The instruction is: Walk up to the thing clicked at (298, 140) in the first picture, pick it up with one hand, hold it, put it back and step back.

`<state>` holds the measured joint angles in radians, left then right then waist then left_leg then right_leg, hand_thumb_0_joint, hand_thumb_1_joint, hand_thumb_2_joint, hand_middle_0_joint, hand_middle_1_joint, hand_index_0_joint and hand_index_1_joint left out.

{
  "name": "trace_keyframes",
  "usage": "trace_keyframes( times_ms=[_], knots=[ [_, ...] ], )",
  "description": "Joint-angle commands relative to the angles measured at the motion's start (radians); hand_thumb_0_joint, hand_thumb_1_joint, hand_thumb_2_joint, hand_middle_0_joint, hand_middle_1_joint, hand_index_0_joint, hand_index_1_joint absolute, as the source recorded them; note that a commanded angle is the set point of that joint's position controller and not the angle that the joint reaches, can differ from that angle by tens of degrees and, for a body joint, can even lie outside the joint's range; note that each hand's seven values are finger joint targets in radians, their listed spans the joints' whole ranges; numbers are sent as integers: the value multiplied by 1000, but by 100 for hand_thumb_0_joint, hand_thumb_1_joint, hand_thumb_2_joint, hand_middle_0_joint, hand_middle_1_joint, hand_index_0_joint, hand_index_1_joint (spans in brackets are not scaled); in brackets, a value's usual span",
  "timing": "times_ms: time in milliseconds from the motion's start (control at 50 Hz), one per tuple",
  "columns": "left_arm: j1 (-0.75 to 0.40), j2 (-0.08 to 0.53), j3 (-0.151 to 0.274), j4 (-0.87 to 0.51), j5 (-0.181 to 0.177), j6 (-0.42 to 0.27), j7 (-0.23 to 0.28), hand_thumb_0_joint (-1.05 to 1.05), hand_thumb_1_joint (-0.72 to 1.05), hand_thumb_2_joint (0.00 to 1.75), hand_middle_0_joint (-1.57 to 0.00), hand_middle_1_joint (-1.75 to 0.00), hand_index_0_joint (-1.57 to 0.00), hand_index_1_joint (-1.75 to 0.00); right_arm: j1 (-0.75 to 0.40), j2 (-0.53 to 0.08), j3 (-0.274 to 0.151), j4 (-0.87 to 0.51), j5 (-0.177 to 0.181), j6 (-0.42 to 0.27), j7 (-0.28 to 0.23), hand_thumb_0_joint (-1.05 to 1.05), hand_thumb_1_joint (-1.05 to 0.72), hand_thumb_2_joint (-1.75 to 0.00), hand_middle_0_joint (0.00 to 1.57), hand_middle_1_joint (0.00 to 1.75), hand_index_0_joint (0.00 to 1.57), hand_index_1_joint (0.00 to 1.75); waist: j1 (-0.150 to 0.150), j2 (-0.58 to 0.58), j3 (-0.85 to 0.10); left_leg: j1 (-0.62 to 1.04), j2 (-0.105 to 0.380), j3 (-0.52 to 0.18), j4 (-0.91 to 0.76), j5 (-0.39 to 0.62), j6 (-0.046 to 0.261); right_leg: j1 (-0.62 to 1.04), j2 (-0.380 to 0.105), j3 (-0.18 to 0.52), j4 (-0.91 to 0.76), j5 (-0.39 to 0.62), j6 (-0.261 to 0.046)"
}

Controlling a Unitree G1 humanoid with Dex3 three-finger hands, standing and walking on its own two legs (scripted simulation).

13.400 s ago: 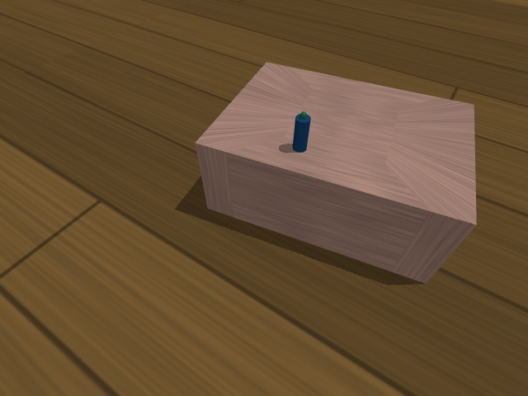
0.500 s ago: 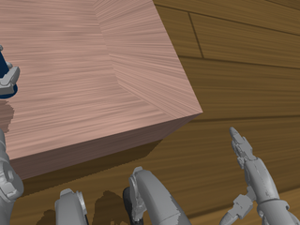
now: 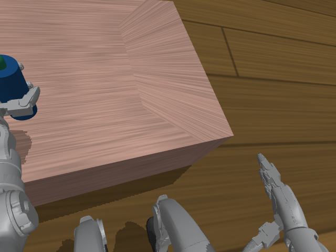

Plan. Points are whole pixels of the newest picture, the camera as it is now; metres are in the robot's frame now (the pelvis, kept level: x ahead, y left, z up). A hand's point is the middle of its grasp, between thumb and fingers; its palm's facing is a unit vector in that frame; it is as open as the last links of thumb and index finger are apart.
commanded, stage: lift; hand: left
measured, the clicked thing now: (10, 87) +0.52 +0.22 +0.01
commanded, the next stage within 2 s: hold in 1.26 s
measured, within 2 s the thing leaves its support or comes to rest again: neither
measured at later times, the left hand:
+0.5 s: hand (3, 104) +0.43 +0.20 +0.08, palm faces +0.18 -0.98 +0.00, open 7.9 cm
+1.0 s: hand (4, 113) +0.39 +0.19 +0.12, palm faces +0.18 -0.98 +0.00, open 7.9 cm
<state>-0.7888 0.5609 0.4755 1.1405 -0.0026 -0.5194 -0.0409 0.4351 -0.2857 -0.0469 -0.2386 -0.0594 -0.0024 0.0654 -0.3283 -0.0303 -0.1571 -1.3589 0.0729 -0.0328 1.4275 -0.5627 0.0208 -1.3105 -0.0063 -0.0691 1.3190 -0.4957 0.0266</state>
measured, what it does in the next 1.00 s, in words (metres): rises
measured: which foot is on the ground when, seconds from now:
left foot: down 0.00-1.00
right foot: down 0.00-1.00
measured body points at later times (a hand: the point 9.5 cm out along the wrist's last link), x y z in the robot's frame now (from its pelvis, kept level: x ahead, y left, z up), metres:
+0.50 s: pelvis +0.02 +0.00 +0.05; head +0.12 +0.04 +0.49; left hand +0.42 +0.26 +0.08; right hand +0.19 -0.25 +0.07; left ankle +0.04 +0.10 -0.59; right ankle +0.06 -0.14 -0.59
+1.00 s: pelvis +0.04 -0.01 +0.08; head +0.10 +0.02 +0.53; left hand +0.38 +0.24 +0.13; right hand +0.20 -0.26 +0.07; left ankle +0.04 +0.10 -0.59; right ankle +0.06 -0.14 -0.59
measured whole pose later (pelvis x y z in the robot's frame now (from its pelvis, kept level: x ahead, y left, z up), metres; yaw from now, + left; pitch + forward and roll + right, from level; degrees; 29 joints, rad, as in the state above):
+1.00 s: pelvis +0.04 -0.01 +0.08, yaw +2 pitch +13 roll -1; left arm -0.23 0.21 0.22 0.50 -0.13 -0.36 -0.03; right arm 0.45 -0.23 -0.08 0.04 0.00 0.07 -0.01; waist -0.07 -0.02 -0.12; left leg -0.79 0.04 0.03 1.03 -0.48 0.01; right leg -0.78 -0.03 -0.03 1.00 -0.45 0.03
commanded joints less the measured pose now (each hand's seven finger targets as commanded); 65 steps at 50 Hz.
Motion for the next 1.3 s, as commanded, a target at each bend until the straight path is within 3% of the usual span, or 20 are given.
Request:
trace_keyframes(
  times_ms=[0,40,60,100,140,200,260,360,460,600,660,680,740,800,900,940,980,1140,1160,1280],
  knots=[
    [-379,188,-10,-287,-31,-61,-1,0,38,127,-137,-143,-139,-143,39,-169,-145,-131,11,-50,-32,0,53,-6,5,5,5,5,48,340,-567,541,-39,-30,-235,306,-29,286,43,14,-151,232,-57],
    [-334,168,-14,-298,-40,-51,-8,0,36,127,-135,-142,-137,-142,27,-164,-139,-109,13,-49,-34,0,53,-5,5,5,5,5,72,337,-537,562,-37,-34,-258,327,-36,284,43,10,-160,233,-60],
    [-280,74,-64,-242,-47,-36,-12,0,35,127,-136,-143,-138,-143,35,-149,-131,-115,14,-49,-34,0,53,-6,5,5,5,5,60,304,-523,564,-35,-33,-262,337,-33,299,45,9,-172,246,-58],
    [-322,164,-9,-387,-49,-41,2,0,37,127,-135,-142,-137,-142,45,-168,-153,-87,15,-43,-41,0,53,-5,5,5,5,5,89,320,-537,589,-36,-31,-287,327,-37,326,43,10,-188,238,-57],
    [-202,56,-57,-323,-57,-22,-4,0,36,126,-134,-140,-136,-140,39,-144,-135,-76,18,-39,-40,0,54,-5,5,5,5,5,102,277,-480,589,-34,-36,-317,316,-40,338,44,4,-203,226,-59],
    [-165,36,-52,-419,-83,-17,-2,0,37,130,-136,-143,-138,-143,44,-138,-136,-59,25,-39,-48,0,54,-5,5,5,5,5,122,229,-474,590,-38,-24,-337,315,-33,411,42,9,-232,249,-52],
    [-97,-33,-102,-470,-94,-4,-8,0,35,129,-137,-143,-138,-143,58,-113,-122,-29,32,-35,-52,0,55,-5,5,5,5,5,133,201,-431,602,-43,-10,-361,306,-28,442,37,16,-258,255,-49],
    [-36,-87,-142,-564,-106,11,-3,0,31,127,-136,-142,-138,-142,37,-116,-131,-31,41,-38,-64,0,55,-5,5,5,5,5,159,155,-380,647,-43,-8,-416,273,-31,475,32,18,-297,235,-46],
    [9,-110,-158,-661,-116,31,6,0,32,126,-135,-140,-136,-140,68,-102,-133,25,44,-27,-73,0,54,-5,5,5,5,5,183,131,-345,682,-52,8,-459,242,-25,527,22,29,-348,224,-38],
    [115,-174,-196,-724,-128,56,13,0,30,125,-134,-140,-136,-140,38,-92,-131,47,49,-13,-76,0,55,-5,5,5,5,5,223,98,-314,724,-53,12,-495,323,-29,591,16,29,-372,281,-38],
    [164,-161,-184,-758,-131,63,16,0,32,127,-135,-141,-137,-141,34,-91,-129,54,52,-6,-78,0,54,-5,5,5,5,5,240,92,-314,729,-56,18,-509,322,-27,628,10,36,-388,287,-37],
    [179,-182,-199,-759,-130,65,14,0,30,127,-136,-142,-137,-142,42,-69,-108,51,51,-2,-75,0,54,-5,5,5,5,5,241,73,-328,725,-56,22,-506,335,-23,650,9,40,-393,302,-35],
    [196,-185,-199,-796,-141,73,11,0,29,127,-135,-142,-137,-142,52,-87,-131,98,54,7,-80,0,54,-5,5,5,5,5,245,70,-296,740,-56,28,-516,372,-23,652,8,44,-403,336,-33],
    [219,-190,-208,-823,-138,81,13,0,30,126,-135,-141,-137,-141,46,-72,-116,93,55,9,-80,0,54,-5,5,5,5,5,250,68,-311,750,-57,32,-518,397,-23,683,5,46,-408,364,-32],
    [268,-211,-225,-856,-143,87,15,0,30,126,-134,-141,-136,-141,27,-77,-116,94,61,18,-84,0,55,-5,5,5,5,5,256,45,-276,760,-61,40,-543,344,-18,696,1,54,-439,331,-27],
    [252,-210,-225,-896,-147,88,18,0,32,127,-135,-141,-137,-141,43,-89,-141,120,61,22,-90,0,55,-5,5,5,5,5,247,54,-262,761,-62,39,-559,307,-20,694,2,52,-451,299,-28],
    [283,-210,-223,-879,-144,92,18,0,32,127,-136,-142,-138,-142,14,-67,-117,123,64,21,-88,0,55,-5,5,5,5,5,264,53,-239,745,-64,38,-571,284,-20,696,0,50,-456,275,-29],
    [331,-240,-244,-937,-154,99,18,0,33,127,-135,-142,-137,-141,8,-65,-116,138,66,19,-93,0,55,-5,5,5,5,5,273,64,-214,782,-61,30,-606,275,-26,701,5,39,-468,253,-32],
    [349,-247,-250,-948,-156,104,21,0,35,128,-136,-143,-138,-142,11,-81,-128,106,66,18,-95,0,55,-5,5,5,5,5,264,52,-263,813,-57,31,-600,321,-27,722,5,39,-463,289,-33],
    [369,-253,-262,-959,-152,117,19,0,39,129,-137,-144,-139,-143,-6,-80,-125,129,69,21,-96,0,55,-5,5,5,5,5,273,52,-219,808,-58,32,-610,345,-30,722,4,40,-467,305,-34]
  ],
)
